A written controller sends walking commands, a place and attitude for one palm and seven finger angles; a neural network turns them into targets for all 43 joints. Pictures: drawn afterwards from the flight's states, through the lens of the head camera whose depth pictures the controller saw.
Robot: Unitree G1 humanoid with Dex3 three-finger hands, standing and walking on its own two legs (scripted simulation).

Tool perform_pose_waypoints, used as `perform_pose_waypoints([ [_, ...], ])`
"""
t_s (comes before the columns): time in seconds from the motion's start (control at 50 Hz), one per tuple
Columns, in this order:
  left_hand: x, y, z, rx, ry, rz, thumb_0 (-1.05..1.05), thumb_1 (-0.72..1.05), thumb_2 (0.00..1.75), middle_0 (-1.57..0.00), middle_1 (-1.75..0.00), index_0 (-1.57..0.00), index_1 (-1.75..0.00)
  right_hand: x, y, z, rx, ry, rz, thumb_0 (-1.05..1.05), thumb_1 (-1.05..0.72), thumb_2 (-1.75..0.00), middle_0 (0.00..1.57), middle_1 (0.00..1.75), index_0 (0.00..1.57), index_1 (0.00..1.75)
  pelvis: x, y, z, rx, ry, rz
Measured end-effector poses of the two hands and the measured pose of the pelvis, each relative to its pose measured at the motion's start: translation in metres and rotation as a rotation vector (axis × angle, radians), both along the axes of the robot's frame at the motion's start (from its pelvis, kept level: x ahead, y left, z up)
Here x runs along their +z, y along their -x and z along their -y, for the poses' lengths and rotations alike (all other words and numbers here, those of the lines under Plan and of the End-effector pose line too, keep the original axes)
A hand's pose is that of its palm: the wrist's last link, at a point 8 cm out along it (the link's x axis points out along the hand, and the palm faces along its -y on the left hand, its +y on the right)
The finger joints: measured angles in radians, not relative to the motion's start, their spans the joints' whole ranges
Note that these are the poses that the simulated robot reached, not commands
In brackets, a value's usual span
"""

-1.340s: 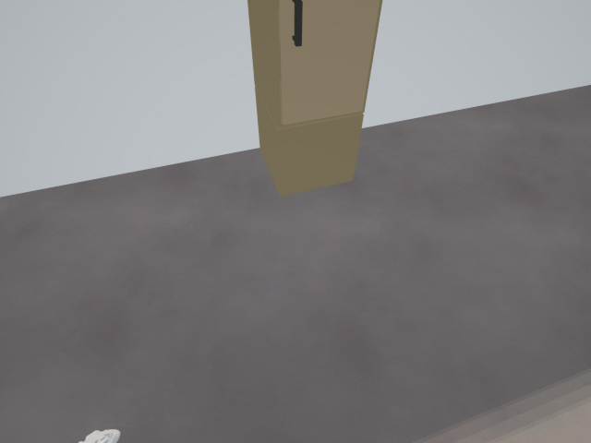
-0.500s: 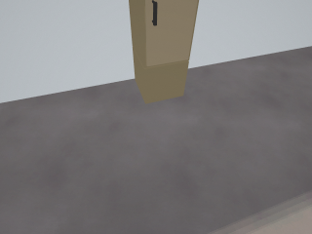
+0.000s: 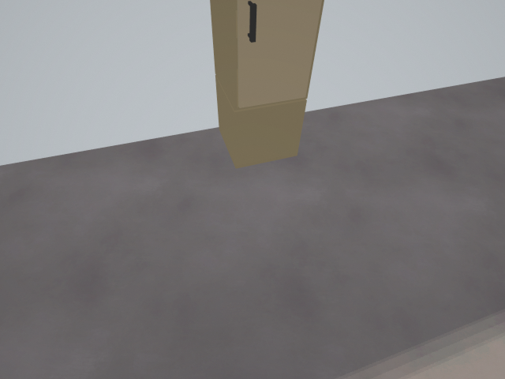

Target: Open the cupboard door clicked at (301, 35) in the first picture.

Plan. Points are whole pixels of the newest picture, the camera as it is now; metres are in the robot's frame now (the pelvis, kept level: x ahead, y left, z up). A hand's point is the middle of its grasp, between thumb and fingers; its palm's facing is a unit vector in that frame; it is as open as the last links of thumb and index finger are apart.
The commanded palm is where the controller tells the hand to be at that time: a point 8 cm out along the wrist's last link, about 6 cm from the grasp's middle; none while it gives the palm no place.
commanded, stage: look at it before walking up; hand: left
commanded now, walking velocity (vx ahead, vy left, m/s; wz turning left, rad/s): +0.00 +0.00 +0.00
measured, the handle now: (251, 21) +1.33 +0.09 +0.04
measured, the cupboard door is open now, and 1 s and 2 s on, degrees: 0 0 0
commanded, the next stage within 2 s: walk to a spot facing it in 0.10 s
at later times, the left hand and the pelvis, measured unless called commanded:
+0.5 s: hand out of the picture +0.06 +0.21 -0.17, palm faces -0.11 -0.96 -0.27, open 7.4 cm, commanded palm none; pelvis +0.00 -0.01 -0.01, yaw -8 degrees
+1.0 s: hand out of the picture +0.13 +0.19 -0.19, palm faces -0.25 -0.95 -0.17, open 7.4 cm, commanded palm none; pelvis +0.14 +0.00 -0.02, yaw -23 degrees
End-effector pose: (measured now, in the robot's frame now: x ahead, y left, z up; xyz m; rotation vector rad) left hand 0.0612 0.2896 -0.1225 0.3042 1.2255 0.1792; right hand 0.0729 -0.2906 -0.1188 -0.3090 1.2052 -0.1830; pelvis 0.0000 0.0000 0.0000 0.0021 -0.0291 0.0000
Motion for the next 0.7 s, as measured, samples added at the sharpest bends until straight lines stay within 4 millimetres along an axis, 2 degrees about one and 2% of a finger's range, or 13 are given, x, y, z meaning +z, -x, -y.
perform_pose_waypoints([
  [0.28, 0.0, 0.003, -0.003, 0.003, -0.005, -0.016, 0.01, 0.91, 0.9, -0.2, -0.3, -0.2, -0.3, 0.0, -0.002, -0.002, -0.003, -0.001, 0.002, 0.01, -0.9, -0.9, 0.2, 0.3, 0.2, 0.3, 0.0, -0.001, -0.001, -0.011, 0.0, 0.0],
  [0.36, -0.005, 0.004, 0.003, -0.008, -0.002, -0.036, 0.01, 0.91, 0.9, -0.2, -0.3, -0.2, -0.3, -0.004, 0.001, -0.007, -0.04, -0.008, 0.024, 0.01, -0.9, -0.9, 0.2, 0.3, 0.2, 0.3, -0.003, 0.002, -0.002, -0.05, -0.003, -0.006],
  [0.48, -0.017, 0.006, 0.027, -0.054, 0.044, -0.082, 0.01, 0.91, 0.9, -0.2, -0.3, -0.2, -0.3, -0.021, 0.025, -0.017, -0.117, -0.07, 0.03, 0.01, -0.9, -0.9, 0.2, 0.3, 0.2, 0.3, -0.012, 0.001, 0.005, -0.128, -0.019, -0.007],
  [0.6, -0.026, 0.004, 0.064, -0.073, 0.074, -0.071, 0.01, 0.91, 0.9, -0.2, -0.3, -0.2, -0.3, -0.047, 0.051, -0.009, -0.192, -0.121, -0.031, 0.01, -0.9, -0.9, 0.2, 0.3, 0.2, 0.3, -0.025, -0.012, 0.024, -0.179, -0.001, -0.01],
  [0.64, -0.024, 0.01, 0.074, -0.058, 0.087, -0.081, 0.0, 0.91, 0.9, -0.2, -0.3, -0.2, -0.3, -0.043, 0.051, -0.007, -0.203, -0.127, -0.053, 0.01, -0.9, -0.9, 0.2, 0.3, 0.2, 0.3, -0.02, -0.019, 0.027, -0.191, 0.005, -0.013],
  [0.7, -0.018, 0.018, 0.085, -0.064, 0.109, -0.143, 0.0, 0.91, 0.9, -0.2, -0.3, -0.2, -0.3, -0.031, 0.039, -0.006, -0.229, -0.132, -0.028, 0.01, -0.91, -0.9, 0.2, 0.3, 0.2, 0.3, -0.01, -0.032, 0.029, -0.22, -0.001, -0.024],
])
